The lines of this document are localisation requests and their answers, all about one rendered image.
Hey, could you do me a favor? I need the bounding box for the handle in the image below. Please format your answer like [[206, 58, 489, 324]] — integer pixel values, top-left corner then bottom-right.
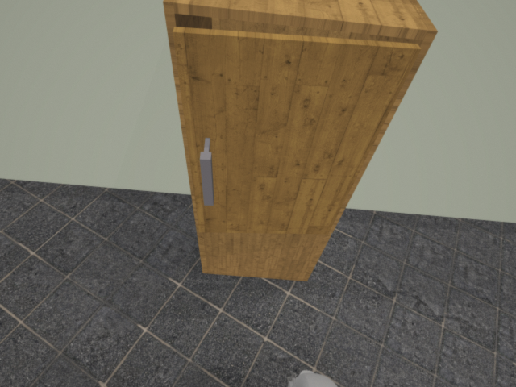
[[200, 138, 214, 206]]

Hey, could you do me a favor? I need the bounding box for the cupboard door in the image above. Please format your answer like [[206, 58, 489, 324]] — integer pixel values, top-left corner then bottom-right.
[[173, 27, 421, 235]]

